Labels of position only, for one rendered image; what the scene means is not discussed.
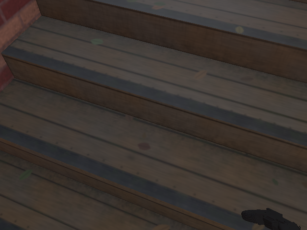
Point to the robot right hand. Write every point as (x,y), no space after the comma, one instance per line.
(270,218)

